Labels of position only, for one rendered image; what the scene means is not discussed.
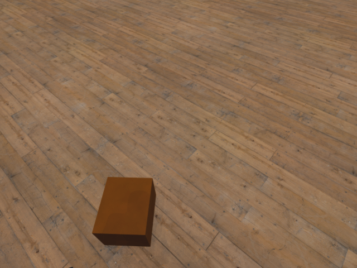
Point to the carton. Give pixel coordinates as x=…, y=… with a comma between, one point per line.
x=126, y=211

